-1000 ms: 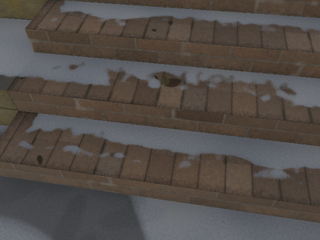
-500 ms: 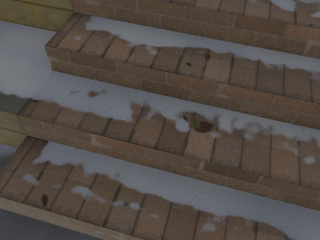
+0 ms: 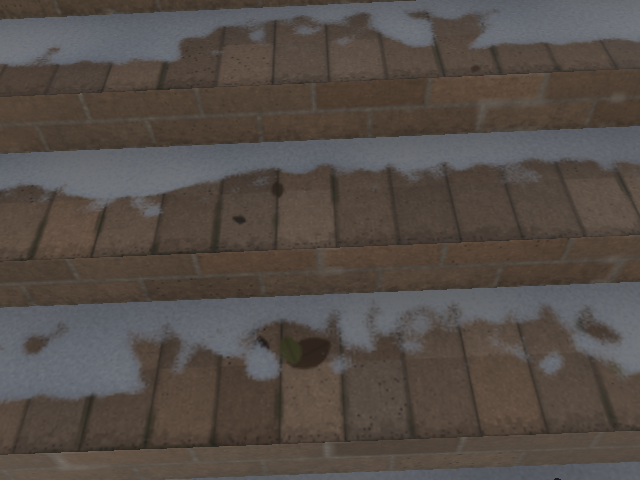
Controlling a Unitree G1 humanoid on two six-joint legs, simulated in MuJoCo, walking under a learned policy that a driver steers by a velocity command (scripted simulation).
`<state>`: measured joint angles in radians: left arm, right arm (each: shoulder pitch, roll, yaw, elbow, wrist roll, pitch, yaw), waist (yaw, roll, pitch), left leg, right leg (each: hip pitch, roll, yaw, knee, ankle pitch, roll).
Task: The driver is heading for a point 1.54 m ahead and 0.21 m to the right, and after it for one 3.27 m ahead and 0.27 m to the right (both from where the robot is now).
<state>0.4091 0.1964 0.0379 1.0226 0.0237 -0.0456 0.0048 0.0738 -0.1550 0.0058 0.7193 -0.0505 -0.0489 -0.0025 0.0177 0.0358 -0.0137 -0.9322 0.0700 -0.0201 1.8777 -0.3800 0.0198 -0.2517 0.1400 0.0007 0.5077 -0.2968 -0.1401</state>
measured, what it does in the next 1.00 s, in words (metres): climbs, turning right: left foot 0.14 m higher, then right foot 0.14 m higher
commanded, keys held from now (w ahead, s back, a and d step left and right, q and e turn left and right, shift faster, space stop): w+e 0.32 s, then w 0.28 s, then no key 0.40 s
